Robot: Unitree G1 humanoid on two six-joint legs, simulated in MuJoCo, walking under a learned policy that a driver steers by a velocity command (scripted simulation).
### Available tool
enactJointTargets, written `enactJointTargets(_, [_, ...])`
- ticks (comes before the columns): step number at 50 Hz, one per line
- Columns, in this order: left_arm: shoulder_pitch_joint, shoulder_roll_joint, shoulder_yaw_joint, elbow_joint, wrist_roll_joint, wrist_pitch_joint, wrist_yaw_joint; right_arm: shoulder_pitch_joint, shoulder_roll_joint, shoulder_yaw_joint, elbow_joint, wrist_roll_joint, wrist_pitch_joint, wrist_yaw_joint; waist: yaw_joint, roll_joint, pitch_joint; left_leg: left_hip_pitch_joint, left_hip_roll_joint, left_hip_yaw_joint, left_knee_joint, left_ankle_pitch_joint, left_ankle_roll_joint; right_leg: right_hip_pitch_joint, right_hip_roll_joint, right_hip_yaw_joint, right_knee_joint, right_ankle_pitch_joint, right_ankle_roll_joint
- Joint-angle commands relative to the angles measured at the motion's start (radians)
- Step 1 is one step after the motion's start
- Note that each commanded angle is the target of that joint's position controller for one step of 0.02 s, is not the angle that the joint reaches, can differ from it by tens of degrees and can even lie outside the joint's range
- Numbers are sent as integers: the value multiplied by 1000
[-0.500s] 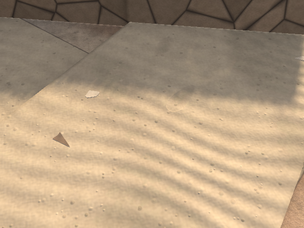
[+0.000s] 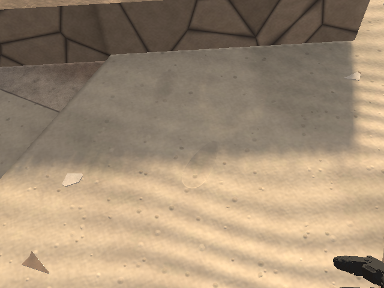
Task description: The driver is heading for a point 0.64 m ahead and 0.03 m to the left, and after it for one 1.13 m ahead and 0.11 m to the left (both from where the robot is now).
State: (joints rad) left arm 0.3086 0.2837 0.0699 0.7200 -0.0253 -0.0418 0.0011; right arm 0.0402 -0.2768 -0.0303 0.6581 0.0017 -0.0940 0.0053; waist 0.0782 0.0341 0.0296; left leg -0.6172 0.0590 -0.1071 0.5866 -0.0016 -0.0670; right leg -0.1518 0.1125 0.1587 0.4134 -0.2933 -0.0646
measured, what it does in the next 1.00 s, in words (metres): walks ahead: left foot, then right foot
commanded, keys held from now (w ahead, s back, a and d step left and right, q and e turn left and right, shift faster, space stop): w+e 0.12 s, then w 0.42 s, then w+q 0.46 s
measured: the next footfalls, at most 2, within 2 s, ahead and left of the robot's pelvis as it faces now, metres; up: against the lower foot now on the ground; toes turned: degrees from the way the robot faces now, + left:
left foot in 0.08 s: +0.23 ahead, +0.15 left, +0.00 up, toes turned -7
right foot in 0.58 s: +0.44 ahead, -0.15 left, +0.00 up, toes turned -11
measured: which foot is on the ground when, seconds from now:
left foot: up 0.00-0.06, down 0.08-0.60, up 0.62-1.00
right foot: down 0.00-0.08, up 0.10-0.56, down 0.58-1.00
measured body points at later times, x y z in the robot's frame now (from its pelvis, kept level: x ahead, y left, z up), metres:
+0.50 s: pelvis +0.26 +0.02 +0.00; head +0.29 +0.02 +0.45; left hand +0.53 +0.19 -0.07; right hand +0.20 -0.26 -0.12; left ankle +0.19 +0.15 -0.74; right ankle +0.38 -0.15 -0.71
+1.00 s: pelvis +0.51 -0.04 +0.00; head +0.54 -0.04 +0.45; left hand +0.55 +0.24 -0.13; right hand +0.70 -0.29 -0.10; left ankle +0.69 +0.10 -0.70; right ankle +0.40 -0.14 -0.74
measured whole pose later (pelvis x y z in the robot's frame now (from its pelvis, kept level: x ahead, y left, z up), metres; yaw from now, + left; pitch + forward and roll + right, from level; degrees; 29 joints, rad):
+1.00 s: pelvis +0.51 -0.04 +0.00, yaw +1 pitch +1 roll -3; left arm 0.34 0.26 0.07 0.82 0.00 -0.08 0.01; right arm 0.12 -0.27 -0.05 0.76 0.02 -0.03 0.04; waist 0.07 0.04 0.02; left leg -0.67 0.09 -0.02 0.70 0.03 0.02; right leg 0.07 0.03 -0.23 0.22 -0.30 -0.01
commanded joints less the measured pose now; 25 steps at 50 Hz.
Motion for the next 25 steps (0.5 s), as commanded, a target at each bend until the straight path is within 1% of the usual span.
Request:
enactJointTargets(1, [14, 153, 43, -53, -2, -3, 11, -40, -124, -43, -72, 11, -27, 9, -30, -153, -60, 185, -48, 25, -70, -15, 24, -45, -231, 229, -27, 129, -126])
enactJointTargets(2, [-1, 150, 44, -59, 2, 0, 12, 1, -133, -50, -61, 12, -32, 9, -58, -167, -63, 234, -48, 31, -89, -45, 44, -42, -233, 247, 13, 129, -112])
enactJointTargets(3, [-9, 125, 37, -65, 6, 1, 11, 80, -147, -63, -39, 8, -37, 7, -100, -167, -89, 340, -48, 47, -120, -57, 70, -56, -204, 236, 82, 152, -87])
enactJointTargets(4, [-7, 67, 16, -78, 14, -3, 8, 198, -184, -78, -24, -10, -44, 1, -156, -114, -183, 539, 51, -35, -110, -93, 121, -124, -148, 178, 284, 122, -49])
enactJointTargets(5, [100, -10, -6, -103, 10, -10, 8, 309, -270, -96, -12, -33, -39, -4, -135, 137, -322, 874, 285, -399, -169, -231, 247, -399, -12, 39, 625, -203, 22])
enactJointTargets(6, [142, 48, -5, -115, -17, -16, 7, 357, -261, -99, 18, -14, -27, 6, -127, 324, -343, 937, 391, -752, -280, -564, 335, -633, -43, 3, 846, -318, 44])
enactJointTargets(7, [80, 130, 15, -97, -20, -12, 9, 307, -173, -77, -1, -5, -24, 5, -157, 175, -212, 835, 340, -659, -318, -681, 302, -685, -92, 22, 928, -218, 53])
enactJointTargets(8, [-1, 142, 19, -108, -5, -7, 10, 271, -137, -65, 3, -6, -16, 3, -159, 95, -123, 717, 292, -495, -314, -582, 266, -674, -121, -17, 930, -136, 56])
enactJointTargets(9, [-47, 128, 18, -120, 10, -7, 9, 236, -115, -55, 9, -14, -11, 4, -143, 50, -68, 607, 243, -379, -324, -444, 256, -639, -144, -25, 886, -81, 55])
enactJointTargets(10, [-62, 112, 19, -127, 12, -8, 5, 216, -94, -47, 18, -19, -11, 3, -122, 60, -36, 537, 206, -296, -344, -346, 253, -601, -167, -22, 836, -46, 52])
enactJointTargets(11, [-52, 92, 16, -127, 6, -7, 1, 209, -85, -44, 26, -20, -13, 3, -105, 81, -27, 491, 181, -237, -365, -285, 251, -556, -179, -28, 795, -29, 50])
enactJointTargets(12, [-43, 74, 12, -124, 3, -5, -2, 212, -80, -43, 36, -14, -17, 3, -97, 90, -31, 478, 170, -197, -381, -240, 259, -536, -182, -40, 756, -24, 51])
enactJointTargets(13, [-48, 60, 8, -124, 5, -3, -3, 218, -86, -45, 48, -8, -21, 4, -93, 84, -30, 473, 168, -164, -395, -191, 270, -531, -183, -51, 713, -16, 53])
enactJointTargets(15, [-97, 42, -3, -139, 15, -5, -5, 230, -119, -53, 69, -1, -22, 3, -95, 57, -21, 482, 180, -120, -420, -105, 292, -550, -196, -70, 596, 34, 62])
enactJointTargets(16, [-121, 33, -9, -144, 18, -8, -8, 233, -130, -56, 77, 2, -19, 1, -100, 45, -22, 487, 179, -94, -427, -73, 294, -543, -204, -82, 531, 81, 65])
enactJointTargets(19, [-208, 15, -22, -155, 15, -20, -20, 255, -159, -60, 103, 11, -7, 0, -131, 41, -11, 484, 157, -10, -435, -25, 276, -482, -198, -121, 339, 217, 70])
enactJointTargets(21, [-265, 18, -23, -166, 9, -25, -27, 290, -173, -61, 124, 17, 0, 1, -154, 41, 0, 495, 155, 17, -426, -14, 266, -441, -181, -144, 249, 262, 71])
enactJointTargets(23, [-314, 27, -21, -183, 3, -29, -33, 327, -182, -61, 147, 23, 9, 3, -170, 45, 13, 537, 175, 13, -411, -9, 259, -428, -169, -154, 191, 258, 60])
enactJointTargets(25, [-338, 39, -17, -197, 0, -32, -40, 341, -193, -63, 166, 27, 20, 3, -164, 56, 23, 585, 201, 5, -384, 29, 247, -414, -158, -158, 144, 212, 35])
